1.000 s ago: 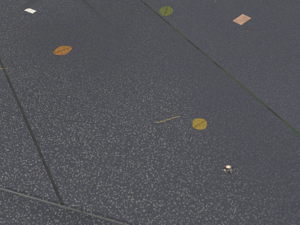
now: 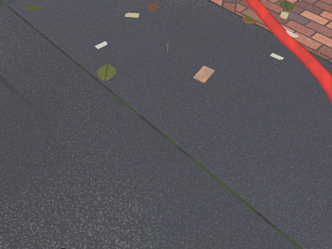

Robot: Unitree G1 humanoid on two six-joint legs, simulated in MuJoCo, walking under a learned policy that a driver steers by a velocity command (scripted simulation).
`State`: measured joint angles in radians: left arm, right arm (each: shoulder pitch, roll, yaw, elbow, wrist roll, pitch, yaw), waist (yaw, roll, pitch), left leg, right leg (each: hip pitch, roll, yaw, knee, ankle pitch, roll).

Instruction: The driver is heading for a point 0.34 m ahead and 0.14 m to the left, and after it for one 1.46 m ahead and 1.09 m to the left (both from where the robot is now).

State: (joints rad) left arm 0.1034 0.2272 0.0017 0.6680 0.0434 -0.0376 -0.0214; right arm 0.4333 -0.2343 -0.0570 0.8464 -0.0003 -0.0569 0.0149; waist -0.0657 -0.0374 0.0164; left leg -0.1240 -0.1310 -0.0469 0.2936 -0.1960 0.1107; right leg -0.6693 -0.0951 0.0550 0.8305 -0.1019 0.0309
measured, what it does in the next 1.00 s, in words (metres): walks ahead, turning left: right foot, then left foot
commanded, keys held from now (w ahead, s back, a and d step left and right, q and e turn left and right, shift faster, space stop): w+q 0.30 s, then q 0.70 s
